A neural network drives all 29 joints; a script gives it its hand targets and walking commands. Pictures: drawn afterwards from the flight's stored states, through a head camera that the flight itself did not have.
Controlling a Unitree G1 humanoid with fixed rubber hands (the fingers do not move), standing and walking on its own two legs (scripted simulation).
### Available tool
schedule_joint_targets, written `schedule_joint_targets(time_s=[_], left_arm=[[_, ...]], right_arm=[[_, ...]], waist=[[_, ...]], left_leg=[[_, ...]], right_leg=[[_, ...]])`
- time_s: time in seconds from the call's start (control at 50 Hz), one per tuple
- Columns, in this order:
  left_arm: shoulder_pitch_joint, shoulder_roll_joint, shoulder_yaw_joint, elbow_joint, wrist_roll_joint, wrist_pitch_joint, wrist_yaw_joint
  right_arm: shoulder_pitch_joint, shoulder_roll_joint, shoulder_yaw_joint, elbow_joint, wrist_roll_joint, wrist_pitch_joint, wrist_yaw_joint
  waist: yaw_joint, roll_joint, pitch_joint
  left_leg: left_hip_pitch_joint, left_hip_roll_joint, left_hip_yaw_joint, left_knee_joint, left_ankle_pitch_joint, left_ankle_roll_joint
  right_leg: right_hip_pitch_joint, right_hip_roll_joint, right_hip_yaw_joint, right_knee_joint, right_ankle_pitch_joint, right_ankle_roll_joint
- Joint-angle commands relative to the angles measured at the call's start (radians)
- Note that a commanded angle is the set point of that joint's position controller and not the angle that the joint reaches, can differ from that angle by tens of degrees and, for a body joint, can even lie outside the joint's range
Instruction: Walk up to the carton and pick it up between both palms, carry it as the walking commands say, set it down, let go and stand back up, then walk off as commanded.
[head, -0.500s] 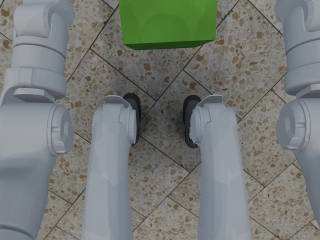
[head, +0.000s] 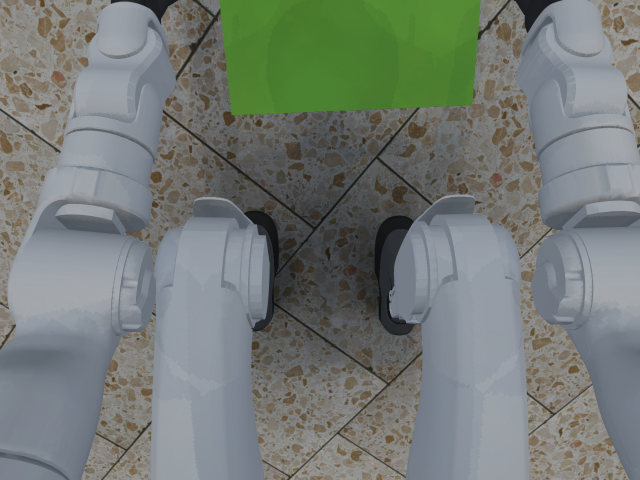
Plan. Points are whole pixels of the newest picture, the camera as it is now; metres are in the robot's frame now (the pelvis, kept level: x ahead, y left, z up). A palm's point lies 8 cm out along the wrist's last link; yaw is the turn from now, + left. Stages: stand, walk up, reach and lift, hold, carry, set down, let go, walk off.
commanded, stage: reach and lift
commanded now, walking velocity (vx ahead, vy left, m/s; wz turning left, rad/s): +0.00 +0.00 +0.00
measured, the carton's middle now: (340, 13) +0.52 -0.01 -0.27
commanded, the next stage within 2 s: none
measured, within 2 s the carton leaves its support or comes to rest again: leaves its support in 1.72 s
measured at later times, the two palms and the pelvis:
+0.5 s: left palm out of the picture +0.52 +0.19 -0.22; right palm out of the picture +0.53 -0.20 -0.22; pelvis +0.00 -0.01 -0.04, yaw +1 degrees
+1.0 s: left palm out of the picture +0.52 +0.16 -0.21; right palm out of the picture +0.53 -0.16 -0.21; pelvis -0.01 +0.00 -0.03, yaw +1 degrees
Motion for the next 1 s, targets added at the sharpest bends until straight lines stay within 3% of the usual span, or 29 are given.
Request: schedule_joint_targets(time_s=[0.0,0.06,0.08,0.12,0.14,0.16,0.24,0.26,0.28,0.3,0.34,0.38,0.46,0.52,0.54,0.56,0.6,0.62,0.66,0.68,0.74,0.78,0.82,0.84,0.86,0.9,0.92,0.96,0.98], left_arm=[[-0.286,0.159,0.029,-0.097,-0.022,-0.075,0.008],[-0.300,0.136,0.033,-0.065,-0.051,-0.079,-0.010],[-0.270,0.152,0.037,-0.021,-0.050,-0.080,-0.021],[-0.323,0.134,-0.003,-0.008,-0.096,-0.074,-0.023],[-0.373,0.168,0.041,-0.038,-0.065,-0.076,-0.024],[-0.350,0.128,-0.007,-0.091,-0.096,-0.078,-0.025],[-0.379,0.167,-0.013,0.017,-0.123,-0.072,-0.032],[-0.366,0.151,-0.010,-0.026,-0.108,-0.081,-0.034],[-0.388,0.205,0.013,-0.024,-0.091,-0.087,-0.025],[-0.347,0.169,0.000,-0.037,-0.088,-0.087,-0.023],[-0.359,0.196,0.036,-0.054,-0.076,-0.099,-0.013],[-0.329,0.171,0.015,0.030,-0.083,-0.098,-0.020],[-0.289,0.124,0.012,0.002,-0.069,-0.105,-0.029],[-0.331,0.116,-0.017,-0.037,-0.089,-0.116,-0.025],[-0.322,0.089,-0.021,-0.054,-0.093,-0.117,-0.022],[-0.345,0.075,-0.037,-0.045,-0.118,-0.117,-0.020],[-0.297,0.047,-0.077,-0.016,-0.122,-0.109,-0.021],[-0.304,0.031,-0.096,0.020,-0.129,-0.104,-0.019],[-0.334,0.014,-0.094,-0.045,-0.122,-0.105,-0.020],[-0.360,0.056,-0.066,-0.044,-0.104,-0.110,-0.013],[-0.360,0.048,-0.064,-0.021,-0.118,-0.109,-0.005],[-0.384,-0.004,-0.073,-0.015,-0.111,-0.109,-0.010],[-0.394,-0.030,-0.100,0.056,-0.118,-0.109,-0.018],[-0.436,-0.040,-0.110,0.035,-0.110,-0.108,-0.018],[-0.464,-0.055,-0.120,-0.040,-0.109,-0.127,-0.013],[-0.458,-0.081,-0.139,0.071,-0.105,-0.126,-0.016],[-0.439,-0.073,-0.123,0.093,-0.114,-0.127,-0.017],[-0.467,-0.059,-0.128,0.073,-0.106,-0.139,-0.004],[-0.465,-0.105,-0.144,0.057,-0.101,-0.140,0.003]], right_arm=[[-0.306,-0.209,-0.031,-0.105,-0.020,-0.065,-0.007],[-0.354,-0.187,0.016,-0.152,0.011,-0.073,0.003],[-0.343,-0.179,0.036,-0.111,0.003,-0.066,0.005],[-0.348,-0.218,0.017,-0.093,-0.002,-0.065,0.008],[-0.395,-0.208,0.010,-0.095,0.009,-0.055,0.005],[-0.388,-0.143,0.051,-0.162,0.047,-0.052,0.011],[-0.355,-0.190,0.063,-0.013,0.039,-0.043,0.014],[-0.384,-0.190,0.051,-0.076,0.032,-0.047,0.012],[-0.380,-0.200,0.056,-0.059,0.044,-0.042,0.012],[-0.390,-0.170,0.069,-0.092,0.076,-0.046,0.009],[-0.403,-0.157,0.097,-0.081,0.087,-0.051,0.001],[-0.402,-0.169,0.093,-0.069,0.074,-0.053,-0.004],[-0.327,-0.169,0.057,-0.052,0.030,-0.071,-0.009],[-0.314,-0.162,0.061,-0.041,0.042,-0.078,-0.008],[-0.314,-0.146,0.080,-0.064,0.065,-0.079,-0.006],[-0.321,-0.144,0.084,-0.039,0.050,-0.084,-0.009],[-0.348,-0.121,0.092,-0.064,0.069,-0.085,-0.003],[-0.344,-0.119,0.107,-0.044,0.067,-0.088,-0.001],[-0.380,-0.128,0.129,-0.094,0.091,-0.098,0.001],[-0.358,-0.146,0.089,-0.023,0.070,-0.092,-0.005],[-0.428,-0.112,0.119,-0.079,0.083,-0.092,-0.006],[-0.431,-0.095,0.128,-0.030,0.096,-0.092,0.005],[-0.435,-0.059,0.132,0.001,0.080,-0.091,0.006],[-0.447,-0.054,0.118,0.033,0.087,-0.095,0.007],[-0.450,-0.013,0.124,-0.001,0.091,-0.104,0.004],[-0.458,0.007,0.169,0.041,0.100,-0.103,0.005],[-0.471,-0.017,0.146,0.043,0.081,-0.111,-0.002],[-0.416,-0.040,0.076,0.115,0.036,-0.113,-0.021],[-0.425,-0.012,0.100,0.120,0.045,-0.118,-0.023]], waist=[[-0.052,-0.014,-1.710],[-0.038,-0.039,-1.685],[-0.008,-0.063,-1.601],[-0.096,-0.074,-1.596],[-0.038,-0.029,-1.555],[-0.046,-0.027,-1.698],[-0.069,-0.024,-1.573],[-0.058,-0.025,-1.616],[-0.006,-0.006,-1.633],[-0.013,-0.003,-1.642],[0.045,-0.065,-1.661],[-0.031,-0.057,-1.650],[-0.024,-0.029,-1.598],[-0.069,-0.002,-1.645],[-0.034,0.019,-1.659],[-0.068,-0.033,-1.680],[-0.039,0.001,-1.652],[-0.075,-0.020,-1.648],[-0.066,-0.011,-1.667],[-0.038,0.020,-1.642],[-0.056,-0.019,-1.647],[-0.018,-0.005,-1.592],[-0.089,-0.022,-1.548],[-0.076,0.027,-1.538],[-0.019,0.028,-1.578],[-0.032,0.011,-1.604],[-0.079,-0.015,-1.512],[-0.096,0.016,-1.556],[-0.073,0.025,-1.571]], left_leg=[[0.679,-0.013,0.045,-0.093,0.452,0.003],[0.606,-0.011,0.067,-0.054,0.438,0.000],[0.518,-0.007,0.065,-0.059,0.374,0.014],[0.562,-0.001,0.057,-0.072,0.347,-0.003],[0.530,0.003,0.065,-0.078,0.363,-0.011],[0.617,0.006,0.084,-0.053,0.387,0.000],[0.558,0.017,0.077,-0.036,0.325,-0.003],[0.558,0.005,0.086,-0.030,0.351,-0.001],[0.584,0.023,0.089,-0.043,0.333,-0.007],[0.559,0.012,0.088,-0.037,0.330,0.002],[0.527,0.010,0.087,-0.048,0.369,0.003],[0.499,0.010,0.100,-0.030,0.369,0.005],[0.491,0.005,0.087,-0.035,0.385,-0.004],[0.545,-0.003,0.070,-0.038,0.408,-0.008],[0.555,0.005,0.083,-0.033,0.440,-0.010],[0.577,0.001,0.071,-0.045,0.464,-0.011],[0.582,-0.008,0.066,-0.051,0.478,-0.009],[0.575,-0.008,0.062,-0.060,0.451,-0.006],[0.565,-0.011,0.074,-0.049,0.445,-0.009],[0.602,-0.004,0.072,-0.053,0.425,-0.008],[0.591,-0.016,0.058,-0.068,0.398,0.002],[0.579,-0.005,0.076,-0.076,0.406,-0.014],[0.538,-0.009,0.059,-0.077,0.354,-0.007],[0.541,0.000,0.051,-0.100,0.341,-0.014],[0.583,-0.008,0.061,-0.089,0.391,-0.009],[0.620,-0.014,0.069,-0.087,0.371,-0.006],[0.538,-0.020,0.047,-0.093,0.308,-0.007],[0.568,-0.024,0.051,-0.096,0.337,-0.021],[0.598,-0.026,0.063,-0.096,0.361,-0.024]], right_leg=[[0.532,0.005,-0.055,-0.105,0.439,-0.010],[0.573,-0.013,-0.036,-0.119,0.465,-0.005],[0.549,-0.018,-0.031,-0.103,0.414,-0.009],[0.524,-0.029,-0.064,-0.099,0.371,-0.011],[0.507,-0.026,-0.040,-0.115,0.383,-0.015],[0.579,-0.021,-0.046,-0.100,0.418,-0.014],[0.514,-0.038,-0.043,-0.088,0.353,-0.016],[0.511,-0.025,-0.030,-0.098,0.370,-0.020],[0.530,-0.040,-0.034,-0.081,0.352,-0.008],[0.534,-0.019,-0.026,-0.090,0.369,-0.019],[0.589,-0.023,-0.013,-0.085,0.418,-0.004],[0.637,-0.015,-0.020,-0.095,0.457,0.000],[0.552,-0.007,-0.014,-0.100,0.440,-0.017],[0.536,-0.011,-0.027,-0.084,0.472,-0.020],[0.528,-0.010,-0.005,-0.096,0.485,-0.023],[0.549,-0.015,-0.021,-0.097,0.507,-0.013],[0.531,-0.002,-0.022,-0.088,0.492,-0.024],[0.545,0.000,-0.026,-0.101,0.485,-0.024],[0.545,-0.003,-0.022,-0.108,0.468,-0.029],[0.503,-0.007,-0.021,-0.100,0.444,-0.025],[0.491,-0.003,-0.045,-0.105,0.401,-0.024],[0.479,-0.006,-0.035,-0.110,0.390,-0.027],[0.454,-0.003,-0.036,-0.127,0.363,-0.028],[0.457,-0.007,-0.034,-0.116,0.359,-0.030],[0.433,-0.010,-0.040,-0.121,0.364,-0.033],[0.461,-0.001,-0.028,-0.143,0.348,-0.026],[0.421,0.001,-0.049,-0.132,0.304,-0.021],[0.452,0.008,-0.049,-0.134,0.336,-0.017],[0.421,0.013,-0.040,-0.138,0.336,-0.032]])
